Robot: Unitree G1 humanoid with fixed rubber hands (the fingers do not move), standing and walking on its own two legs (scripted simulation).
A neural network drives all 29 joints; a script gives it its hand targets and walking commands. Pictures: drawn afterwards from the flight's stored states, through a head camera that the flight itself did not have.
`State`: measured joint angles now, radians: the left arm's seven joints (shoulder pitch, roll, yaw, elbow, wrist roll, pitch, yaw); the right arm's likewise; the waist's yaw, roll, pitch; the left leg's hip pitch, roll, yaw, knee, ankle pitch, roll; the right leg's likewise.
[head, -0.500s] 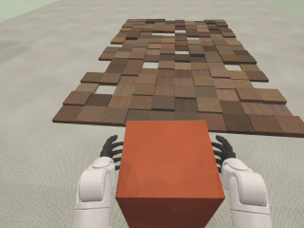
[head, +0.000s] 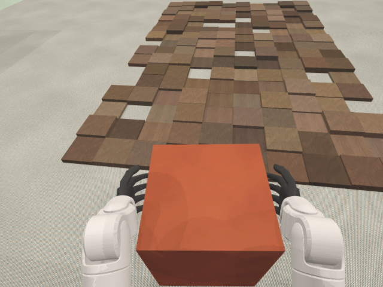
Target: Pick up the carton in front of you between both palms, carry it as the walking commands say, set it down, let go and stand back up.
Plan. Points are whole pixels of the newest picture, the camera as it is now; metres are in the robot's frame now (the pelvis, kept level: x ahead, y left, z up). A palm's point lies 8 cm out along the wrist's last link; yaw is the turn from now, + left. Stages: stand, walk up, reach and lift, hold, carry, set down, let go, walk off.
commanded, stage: carry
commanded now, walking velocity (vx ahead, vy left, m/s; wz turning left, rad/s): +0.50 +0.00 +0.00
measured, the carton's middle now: (206, 219) +0.27 +0.01 +0.02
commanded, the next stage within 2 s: none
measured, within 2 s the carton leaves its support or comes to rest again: neither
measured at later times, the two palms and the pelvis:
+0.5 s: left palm (158, 101) +0.59 +0.15 +0.09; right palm (265, 102) +0.58 -0.15 +0.10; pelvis +0.33 +0.02 +0.00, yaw -3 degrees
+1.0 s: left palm (179, 33) +0.96 +0.12 +0.14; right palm (259, 33) +0.95 -0.18 +0.14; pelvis +0.67 -0.02 +0.00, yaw -1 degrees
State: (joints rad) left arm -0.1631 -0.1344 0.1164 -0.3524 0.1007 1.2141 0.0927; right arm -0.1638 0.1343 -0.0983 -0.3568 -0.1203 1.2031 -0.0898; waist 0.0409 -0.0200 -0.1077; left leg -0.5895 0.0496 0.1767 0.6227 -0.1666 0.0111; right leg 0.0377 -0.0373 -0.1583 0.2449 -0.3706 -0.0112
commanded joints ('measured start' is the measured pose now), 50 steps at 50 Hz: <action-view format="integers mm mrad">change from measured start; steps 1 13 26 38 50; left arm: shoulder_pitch -438 -368 -389 -521 -749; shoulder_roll -881 -997 -834 -911 -637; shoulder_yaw -725 -741 -753 -730 -671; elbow -42 -19 -129 -162 -125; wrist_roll -425 -371 -390 -441 -426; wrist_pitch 0 -72 -15 2 82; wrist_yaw -290 -265 -240 -255 -218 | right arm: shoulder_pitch -384 -405 -333 -479 -768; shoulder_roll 911 1009 811 899 670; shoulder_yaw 693 759 696 707 681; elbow -5 -37 -85 -122 -123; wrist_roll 357 454 407 417 442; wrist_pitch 0 -57 -4 15 98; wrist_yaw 229 282 265 244 201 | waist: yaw -25 -53 -64 -29 4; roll -173 100 172 -60 -148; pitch -102 -264 -46 -273 -114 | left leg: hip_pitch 214 625 709 12 -7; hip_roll -59 255 184 72 -2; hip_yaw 94 -258 -26 -145 11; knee -95 -435 -402 477 -26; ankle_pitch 137 99 446 -96 116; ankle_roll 23 122 97 19 35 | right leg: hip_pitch -25 -610 -605 8 76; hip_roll -177 -79 -16 -276 -193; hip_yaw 19 110 -73 233 26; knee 52 805 279 -32 40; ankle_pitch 839 112 335 341 586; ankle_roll -64 -9 -12 -119 -119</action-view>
